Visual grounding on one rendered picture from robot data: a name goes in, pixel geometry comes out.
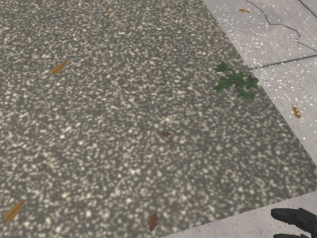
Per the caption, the right robot hand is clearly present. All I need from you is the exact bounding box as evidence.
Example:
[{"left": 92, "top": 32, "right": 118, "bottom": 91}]
[{"left": 270, "top": 207, "right": 317, "bottom": 238}]

